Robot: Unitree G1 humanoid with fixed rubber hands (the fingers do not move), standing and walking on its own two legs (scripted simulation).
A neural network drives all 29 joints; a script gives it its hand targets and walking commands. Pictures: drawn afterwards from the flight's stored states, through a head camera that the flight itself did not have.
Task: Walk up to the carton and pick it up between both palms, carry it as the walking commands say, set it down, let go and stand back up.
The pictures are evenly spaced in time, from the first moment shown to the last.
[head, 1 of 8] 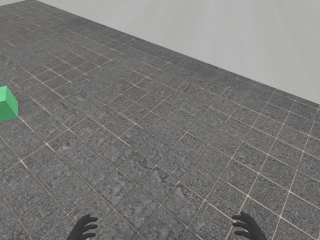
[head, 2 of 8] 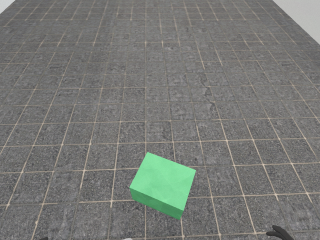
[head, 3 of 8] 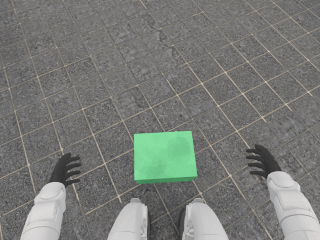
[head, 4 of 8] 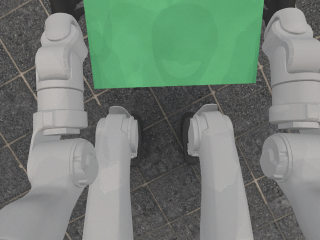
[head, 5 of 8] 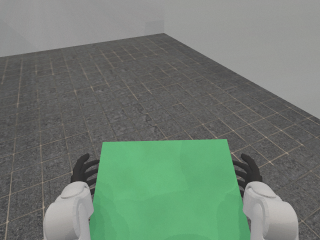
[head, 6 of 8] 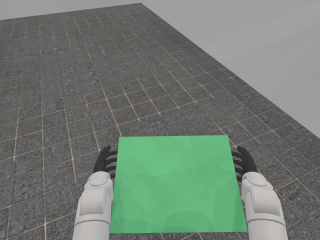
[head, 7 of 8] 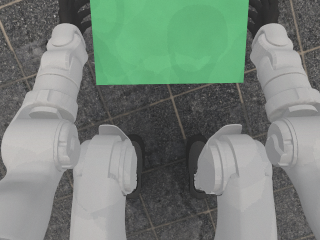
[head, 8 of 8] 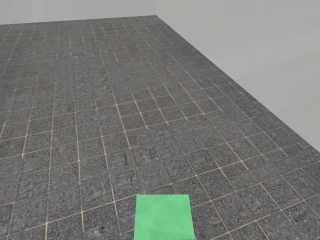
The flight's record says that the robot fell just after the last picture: no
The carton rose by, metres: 0.70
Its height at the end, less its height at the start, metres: +0.00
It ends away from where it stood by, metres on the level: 1.04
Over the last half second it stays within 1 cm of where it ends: yes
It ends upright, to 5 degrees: yes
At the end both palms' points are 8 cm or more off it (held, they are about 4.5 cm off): yes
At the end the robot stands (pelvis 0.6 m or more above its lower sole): yes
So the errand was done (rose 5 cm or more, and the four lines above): yes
